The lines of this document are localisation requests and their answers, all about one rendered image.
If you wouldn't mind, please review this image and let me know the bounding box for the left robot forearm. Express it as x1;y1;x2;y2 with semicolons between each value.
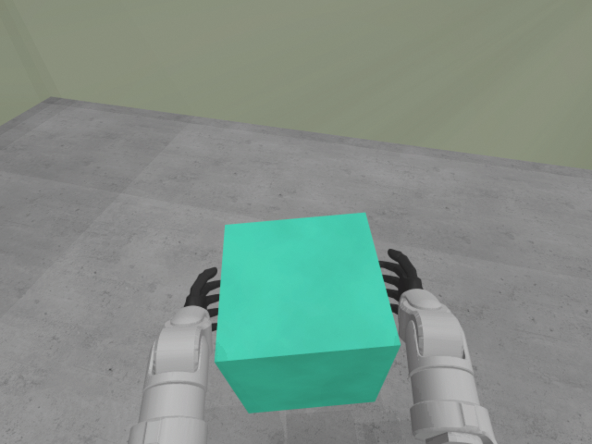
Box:
128;306;213;444

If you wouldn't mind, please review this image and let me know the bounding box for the carton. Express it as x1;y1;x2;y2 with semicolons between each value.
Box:
215;213;401;413

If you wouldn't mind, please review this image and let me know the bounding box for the left robot hand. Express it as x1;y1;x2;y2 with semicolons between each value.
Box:
184;267;221;331

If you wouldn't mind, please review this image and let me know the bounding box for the right robot forearm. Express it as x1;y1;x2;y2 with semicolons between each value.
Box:
398;289;498;444

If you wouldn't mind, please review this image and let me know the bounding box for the right robot hand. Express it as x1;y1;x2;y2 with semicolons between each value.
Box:
378;249;423;315

